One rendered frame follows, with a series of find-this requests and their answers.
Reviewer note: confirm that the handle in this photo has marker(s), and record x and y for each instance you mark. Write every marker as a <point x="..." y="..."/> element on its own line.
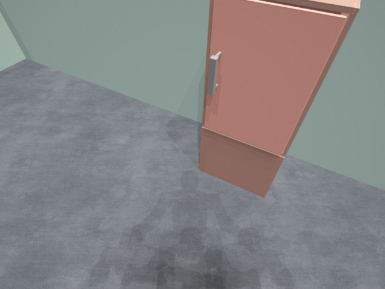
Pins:
<point x="212" y="76"/>

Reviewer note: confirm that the cupboard door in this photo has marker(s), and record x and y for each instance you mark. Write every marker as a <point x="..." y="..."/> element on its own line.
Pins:
<point x="271" y="57"/>

